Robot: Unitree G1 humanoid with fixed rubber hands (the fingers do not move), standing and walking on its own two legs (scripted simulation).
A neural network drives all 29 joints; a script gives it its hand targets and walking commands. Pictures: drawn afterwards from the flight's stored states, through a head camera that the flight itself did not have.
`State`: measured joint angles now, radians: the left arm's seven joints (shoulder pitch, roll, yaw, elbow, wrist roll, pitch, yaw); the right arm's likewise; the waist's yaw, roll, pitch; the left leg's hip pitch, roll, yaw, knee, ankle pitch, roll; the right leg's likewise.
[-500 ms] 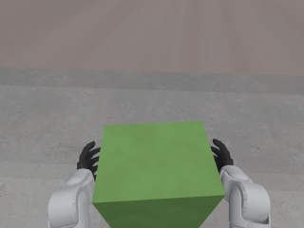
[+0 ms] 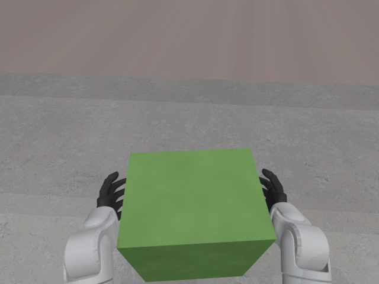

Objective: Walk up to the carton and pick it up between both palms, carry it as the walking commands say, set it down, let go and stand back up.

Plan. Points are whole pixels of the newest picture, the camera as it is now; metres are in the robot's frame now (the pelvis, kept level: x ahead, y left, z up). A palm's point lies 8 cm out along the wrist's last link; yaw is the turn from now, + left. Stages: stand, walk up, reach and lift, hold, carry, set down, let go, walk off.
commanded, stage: carry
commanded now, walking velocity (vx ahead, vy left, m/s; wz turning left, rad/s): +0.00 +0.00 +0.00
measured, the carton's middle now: (192, 221) +0.25 +0.00 +0.01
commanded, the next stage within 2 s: hold in 0.62 s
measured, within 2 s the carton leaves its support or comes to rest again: neither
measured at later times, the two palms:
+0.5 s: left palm (115, 205) +0.26 +0.16 +0.06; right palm (274, 201) +0.27 -0.16 +0.06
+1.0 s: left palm (111, 206) +0.28 +0.18 +0.03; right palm (262, 204) +0.27 -0.15 +0.03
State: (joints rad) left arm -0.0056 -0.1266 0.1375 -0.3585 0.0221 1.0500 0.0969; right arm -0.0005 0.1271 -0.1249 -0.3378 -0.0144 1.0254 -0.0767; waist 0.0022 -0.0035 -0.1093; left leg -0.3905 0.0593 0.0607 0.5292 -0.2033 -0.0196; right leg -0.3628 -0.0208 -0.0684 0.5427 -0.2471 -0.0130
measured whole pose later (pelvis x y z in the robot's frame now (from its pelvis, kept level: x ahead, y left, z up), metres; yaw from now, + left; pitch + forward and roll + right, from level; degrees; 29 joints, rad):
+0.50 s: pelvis +0.01 -0.01 +0.00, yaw +0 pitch +3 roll +0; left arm -0.01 -0.13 0.15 -0.25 0.05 0.94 0.06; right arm -0.02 0.13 -0.13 -0.22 -0.04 0.92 -0.05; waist 0.00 0.00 -0.10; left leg -0.35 0.07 0.06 0.53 -0.23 -0.03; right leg -0.33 -0.02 -0.07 0.55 -0.28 -0.02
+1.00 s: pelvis +0.01 +0.01 +0.01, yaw +0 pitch -6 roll +0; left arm -0.11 -0.07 0.15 0.08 0.15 0.71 -0.02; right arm -0.12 0.10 -0.14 0.10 -0.14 0.69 -0.01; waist 0.00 -0.02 0.09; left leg -0.11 0.01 0.00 0.40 -0.18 0.00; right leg -0.08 -0.02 -0.02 0.41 -0.22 0.00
